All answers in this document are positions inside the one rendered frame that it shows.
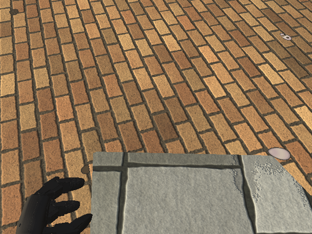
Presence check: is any left robot hand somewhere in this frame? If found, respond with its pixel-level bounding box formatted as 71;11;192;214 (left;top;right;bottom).
16;176;93;234

